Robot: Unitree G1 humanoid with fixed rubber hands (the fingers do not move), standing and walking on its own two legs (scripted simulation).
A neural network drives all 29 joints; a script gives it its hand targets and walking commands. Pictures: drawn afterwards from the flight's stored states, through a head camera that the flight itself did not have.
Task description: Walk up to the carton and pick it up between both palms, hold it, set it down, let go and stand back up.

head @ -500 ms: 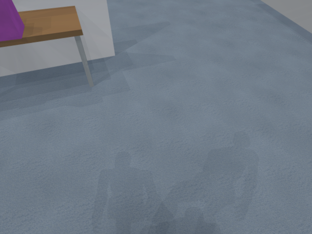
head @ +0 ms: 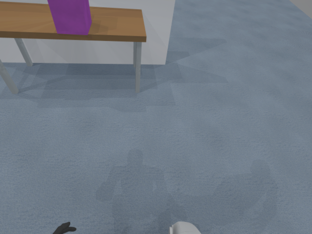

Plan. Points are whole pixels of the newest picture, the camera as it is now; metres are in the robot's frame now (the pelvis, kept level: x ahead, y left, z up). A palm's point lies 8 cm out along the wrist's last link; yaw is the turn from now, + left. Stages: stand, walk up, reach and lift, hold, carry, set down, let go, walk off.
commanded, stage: walk up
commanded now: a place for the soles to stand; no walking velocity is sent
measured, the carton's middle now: (71, 9) +1.46 +0.49 -0.06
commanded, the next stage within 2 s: none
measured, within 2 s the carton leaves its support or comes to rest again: neither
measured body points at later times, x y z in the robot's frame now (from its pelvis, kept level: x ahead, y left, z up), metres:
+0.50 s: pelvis +0.29 -0.02 +0.01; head +0.30 -0.04 +0.46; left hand +0.23 +0.24 -0.10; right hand +0.42 -0.26 -0.13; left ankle +0.26 +0.12 -0.64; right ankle +0.32 -0.13 -0.73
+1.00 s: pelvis +0.53 +0.10 +0.01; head +0.53 +0.12 +0.46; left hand +0.49 +0.36 -0.12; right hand +0.65 -0.14 -0.11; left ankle +0.53 +0.19 -0.73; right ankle +0.59 -0.04 -0.64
